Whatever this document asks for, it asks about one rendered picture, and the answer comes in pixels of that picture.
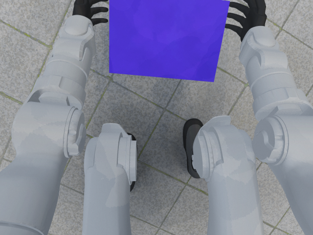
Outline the right robot forearm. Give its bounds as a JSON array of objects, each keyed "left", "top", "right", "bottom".
[{"left": 239, "top": 26, "right": 313, "bottom": 121}]

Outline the left robot hand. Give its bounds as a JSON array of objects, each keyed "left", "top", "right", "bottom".
[{"left": 72, "top": 0, "right": 108, "bottom": 26}]

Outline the carton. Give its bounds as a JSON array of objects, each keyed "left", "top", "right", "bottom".
[{"left": 109, "top": 0, "right": 230, "bottom": 82}]

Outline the robot right upper arm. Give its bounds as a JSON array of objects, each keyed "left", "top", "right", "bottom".
[{"left": 251, "top": 115, "right": 313, "bottom": 235}]

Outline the left robot thigh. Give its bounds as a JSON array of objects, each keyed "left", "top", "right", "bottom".
[{"left": 82, "top": 132, "right": 137, "bottom": 235}]

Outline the left robot forearm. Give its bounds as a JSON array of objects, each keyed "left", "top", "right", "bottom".
[{"left": 11, "top": 15, "right": 96, "bottom": 148}]

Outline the robot left upper arm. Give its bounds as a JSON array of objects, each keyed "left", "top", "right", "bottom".
[{"left": 0, "top": 101, "right": 87, "bottom": 235}]

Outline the right robot hand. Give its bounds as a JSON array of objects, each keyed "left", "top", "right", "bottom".
[{"left": 225, "top": 0, "right": 267, "bottom": 42}]

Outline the right robot foot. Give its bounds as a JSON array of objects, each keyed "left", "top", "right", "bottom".
[{"left": 183, "top": 118, "right": 203, "bottom": 179}]

